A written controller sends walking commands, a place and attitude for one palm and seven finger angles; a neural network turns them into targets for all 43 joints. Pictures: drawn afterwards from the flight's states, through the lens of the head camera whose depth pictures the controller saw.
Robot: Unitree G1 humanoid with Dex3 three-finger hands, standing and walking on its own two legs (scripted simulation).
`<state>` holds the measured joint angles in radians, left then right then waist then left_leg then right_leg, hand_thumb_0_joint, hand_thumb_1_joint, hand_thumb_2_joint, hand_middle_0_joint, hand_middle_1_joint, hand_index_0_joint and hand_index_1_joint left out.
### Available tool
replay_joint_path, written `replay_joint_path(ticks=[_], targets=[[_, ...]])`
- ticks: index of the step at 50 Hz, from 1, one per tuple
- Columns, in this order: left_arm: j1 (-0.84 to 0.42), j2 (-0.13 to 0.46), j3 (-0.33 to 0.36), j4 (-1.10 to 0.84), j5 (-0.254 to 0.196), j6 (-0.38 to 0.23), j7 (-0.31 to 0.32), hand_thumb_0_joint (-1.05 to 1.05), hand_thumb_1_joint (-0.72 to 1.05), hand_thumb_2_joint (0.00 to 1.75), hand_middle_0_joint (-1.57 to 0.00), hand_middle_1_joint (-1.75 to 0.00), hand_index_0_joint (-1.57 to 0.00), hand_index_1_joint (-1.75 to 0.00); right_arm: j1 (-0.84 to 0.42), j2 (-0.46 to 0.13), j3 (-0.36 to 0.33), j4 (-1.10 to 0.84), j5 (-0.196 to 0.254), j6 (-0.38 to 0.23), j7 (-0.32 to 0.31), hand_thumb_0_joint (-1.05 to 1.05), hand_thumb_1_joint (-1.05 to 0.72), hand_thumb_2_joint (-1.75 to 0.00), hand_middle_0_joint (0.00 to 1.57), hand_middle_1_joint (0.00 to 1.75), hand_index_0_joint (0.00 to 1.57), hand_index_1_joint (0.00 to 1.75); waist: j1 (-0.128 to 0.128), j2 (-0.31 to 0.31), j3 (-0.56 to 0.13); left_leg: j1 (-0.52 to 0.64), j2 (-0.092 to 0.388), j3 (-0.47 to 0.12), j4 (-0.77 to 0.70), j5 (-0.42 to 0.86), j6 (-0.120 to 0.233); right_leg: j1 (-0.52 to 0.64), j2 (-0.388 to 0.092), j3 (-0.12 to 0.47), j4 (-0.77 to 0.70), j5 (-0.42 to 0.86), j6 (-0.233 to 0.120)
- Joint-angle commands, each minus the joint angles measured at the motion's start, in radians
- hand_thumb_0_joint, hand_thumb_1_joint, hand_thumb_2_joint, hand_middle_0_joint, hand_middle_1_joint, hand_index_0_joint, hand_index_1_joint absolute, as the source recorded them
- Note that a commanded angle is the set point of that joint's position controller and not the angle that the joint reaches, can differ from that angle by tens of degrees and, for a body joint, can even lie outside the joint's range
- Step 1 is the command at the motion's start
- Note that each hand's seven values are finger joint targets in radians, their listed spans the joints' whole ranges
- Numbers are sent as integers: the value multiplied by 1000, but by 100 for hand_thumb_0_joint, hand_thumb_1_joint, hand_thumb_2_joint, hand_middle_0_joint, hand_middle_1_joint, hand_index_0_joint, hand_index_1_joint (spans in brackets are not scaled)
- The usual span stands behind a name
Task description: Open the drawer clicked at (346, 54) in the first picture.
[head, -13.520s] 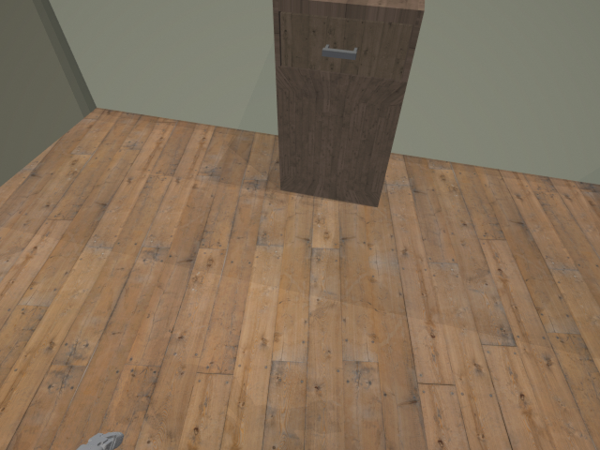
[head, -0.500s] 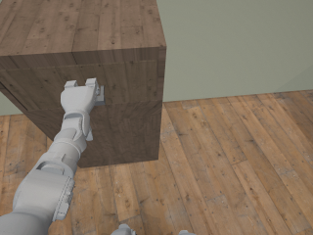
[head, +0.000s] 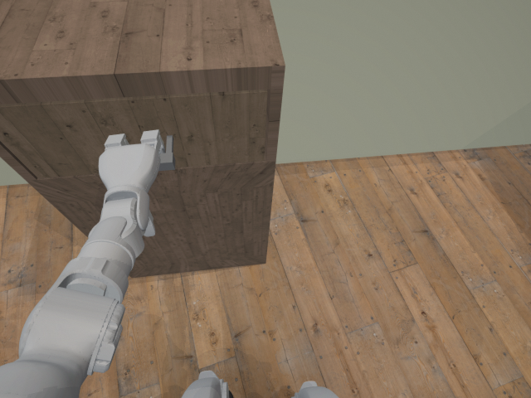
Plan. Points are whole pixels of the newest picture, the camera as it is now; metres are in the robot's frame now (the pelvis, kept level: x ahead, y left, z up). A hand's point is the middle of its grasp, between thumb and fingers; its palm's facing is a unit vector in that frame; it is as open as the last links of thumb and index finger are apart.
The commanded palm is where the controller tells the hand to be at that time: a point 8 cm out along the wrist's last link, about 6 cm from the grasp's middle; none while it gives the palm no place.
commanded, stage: lower the fingers behind the handle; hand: left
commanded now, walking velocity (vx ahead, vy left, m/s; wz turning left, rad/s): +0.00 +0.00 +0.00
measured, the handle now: (140, 153) +0.52 +0.20 +0.01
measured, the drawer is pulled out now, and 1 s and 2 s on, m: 0.00 0.00 0.09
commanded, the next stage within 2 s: close the thumb around the handle in 0.20 s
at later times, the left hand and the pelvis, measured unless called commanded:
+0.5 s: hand (142, 184) +0.47 +0.19 -0.01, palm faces -0.06 -0.05 -1.00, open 12.8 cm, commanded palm +0.45 +0.19 +0.05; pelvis +0.00 +0.00 +0.00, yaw +0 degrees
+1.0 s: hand (142, 186) +0.46 +0.19 -0.01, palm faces -0.05 -0.04 -1.00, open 5.5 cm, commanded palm +0.44 +0.18 +0.05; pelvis +0.01 +0.00 +0.00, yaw +0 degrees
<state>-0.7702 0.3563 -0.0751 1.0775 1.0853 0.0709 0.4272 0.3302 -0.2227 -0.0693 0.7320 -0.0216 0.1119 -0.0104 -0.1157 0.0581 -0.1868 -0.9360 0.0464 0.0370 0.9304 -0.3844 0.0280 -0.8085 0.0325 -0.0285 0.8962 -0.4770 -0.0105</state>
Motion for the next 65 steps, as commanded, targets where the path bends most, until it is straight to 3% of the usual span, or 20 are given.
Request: replay_joint_path(ticks=[1, 7, 9, 11, 12, 14, 15, 17, 19, 21, 28, 30, 31, 33, 40, 42, 44, 54, 61, 65], targets=[[-380, 181, 32, -164, 6, -17, 26, 0, -50, 30, -30, -120, -30, -120, 131, -161, -54, -61, 3, -11, -16, 0, -90, -90, 20, 30, 20, 30, -23, -7, -390, 449, -43, -30, -55, 390, 19, 67, 42, -4, -114, 408, -20], [-370, 188, 39, -170, 9, -39, 29, 0, -50, 30, -30, -120, -30, -120, 132, -160, -55, -63, 3, -13, -16, 0, -90, -90, 20, 30, 20, 30, -21, 3, -376, 444, -41, -30, -51, 380, 18, 52, 41, -3, -113, 394, -21], [-384, 200, 49, -197, 9, -45, 31, 0, -50, 30, -30, -120, -30, -120, 132, -160, -54, -65, 1, -12, -16, 0, -90, -90, 20, 30, 20, 30, -14, 14, -412, 452, -42, -33, -48, 406, 15, 68, 40, -2, -101, 417, -23], [-359, 170, 32, -193, 11, -43, 38, 0, -50, 30, -30, -120, -30, -120, 131, -156, -58, -65, 1, -11, -12, 0, -90, -90, 20, 30, 20, 30, -14, 20, -411, 468, -41, -29, -46, 414, 15, 60, 42, -4, -105, 419, -22], [-353, 194, 52, -185, 12, -39, 43, 0, -50, 30, -30, -120, -30, -120, 129, -159, -57, -64, 1, -9, -12, 0, -90, -90, 20, 30, 20, 30, -13, 8, -400, 453, -41, -28, -46, 407, 15, 64, 42, -4, -106, 418, -22], [-398, 172, 29, -184, 8, -34, 44, 0, -50, 30, -30, -120, -30, -120, 131, -160, -56, -58, 0, -10, -11, 0, -90, -90, 20, 30, 20, 30, -32, -8, -387, 445, -40, -34, -47, 395, 17, 55, 40, -6, -108, 409, -21], [-372, 201, 54, -176, 11, -31, 46, 0, -50, 30, -30, -120, -30, -120, 133, -163, -57, -63, 3, -9, -12, 0, -90, -90, 20, 30, 20, 30, -15, 0, -398, 448, -42, -31, -51, 393, 15, 63, 42, -5, -107, 404, -21], [-365, 193, 43, -167, 6, -21, 44, 0, -39, 35, -31, -121, -31, -121, 130, -161, -55, -63, 4, -7, -12, 0, -90, -90, 20, 30, 20, 30, -17, -4, -390, 434, -46, -23, -54, 387, 17, 83, 40, -2, -114, 420, -20], [-382, 228, 66, -168, 9, -19, 41, 0, -28, 40, -32, -122, -32, -122, 130, -164, -53, -60, 4, -4, -15, 0, -90, -90, 20, 30, 20, 30, -16, -8, -403, 430, -45, -28, -52, 388, 17, 89, 39, 1, -110, 421, -21], [-373, 188, 36, -167, 7, -18, 38, 0, -16, 44, -32, -124, -32, -124, 130, -161, -55, -62, 5, -6, -14, 0, -90, -90, 20, 30, 20, 30, -22, 7, -388, 444, -45, -22, -55, 383, 18, 75, 40, -1, -118, 413, -20], [-334, 204, 52, -181, 3, -34, 28, 0, 23, 61, -35, -128, -35, -128, 127, -161, -55, -70, 3, -4, -17, 0, -90, -90, 20, 30, 20, 30, -10, -5, -396, 433, -47, -16, -52, 403, 19, 109, 38, 6, -117, 456, -18], [-322, 214, 66, -209, 9, -45, 29, 0, 34, 66, -36, -129, -36, -129, 129, -161, -57, -72, 3, -3, -16, 0, -90, -90, 20, 30, 20, 30, 3, 14, -430, 458, -45, -22, -52, 441, 14, 111, 40, 2, -103, 475, -21], [-307, 179, 44, -207, 6, -46, 31, 0, 40, 68, -36, -130, -36, -130, 123, -157, -58, -73, 3, -4, -13, 0, -90, -90, 20, 30, 20, 30, 1, 15, -409, 458, -44, -18, -53, 437, 15, 105, 41, 1, -110, 472, -21], [-311, 190, 50, -199, 10, -44, 37, 0, 51, 73, -37, -131, -37, -131, 123, -160, -58, -70, 4, -2, -12, 0, -90, -90, 20, 30, 20, 30, -6, -18, -388, 437, -44, -21, -52, 418, 16, 103, 40, 0, -110, 460, -20], [-358, 185, 44, -220, 11, -33, 45, 0, 90, 90, -40, -135, -40, -135, 125, -162, -62, -66, 3, -1, -8, 0, -90, -90, 20, 30, 20, 30, -8, 28, -417, 491, -38, -32, -58, 437, 10, 68, 42, -7, -107, 430, -24], [-350, 126, 5, -224, 8, -30, 44, 0, 90, 90, -40, -135, -40, -135, 122, -158, -64, -66, 1, 0, -4, 0, -90, -90, 20, 30, 20, 30, -15, 32, -413, 516, -35, -35, -56, 452, 9, 49, 45, -12, -110, 421, -24], [-340, 151, 30, -210, 5, -27, 45, 0, 90, 90, -40, -135, -40, -135, 121, -160, -62, -66, 0, 2, -5, 0, -90, -90, 20, 30, 20, 30, -8, 11, -408, 501, -36, -39, -58, 452, 9, 64, 45, -13, -107, 424, -26], [-324, 127, 17, -249, -5, -40, 38, 0, 90, 90, -40, -135, -40, -135, 111, -154, -63, -69, -2, -1, -3, 0, -90, -90, 20, 30, 20, 30, -4, 10, -418, 511, -37, -33, -59, 468, 11, 91, 43, -8, -110, 461, -23], [-108, 123, 46, -332, -9, -50, 42, 0, 90, 90, -40, -135, -40, -135, 82, -147, -67, -95, -1, 5, 7, 0, -90, -90, 20, 30, 20, 30, 53, 11, -442, 528, -37, -15, -69, 556, 10, 172, 43, -6, -108, 561, -25], [-54, 93, 23, -369, -9, -31, 52, 0, 90, 90, -40, -135, -40, -135, 60, -147, -67, -104, 3, 9, 10, 0, -90, -90, 20, 30, 20, 30, 49, -17, -399, 516, -40, -11, -84, 530, 12, 187, 41, -5, -123, 560, -23]])
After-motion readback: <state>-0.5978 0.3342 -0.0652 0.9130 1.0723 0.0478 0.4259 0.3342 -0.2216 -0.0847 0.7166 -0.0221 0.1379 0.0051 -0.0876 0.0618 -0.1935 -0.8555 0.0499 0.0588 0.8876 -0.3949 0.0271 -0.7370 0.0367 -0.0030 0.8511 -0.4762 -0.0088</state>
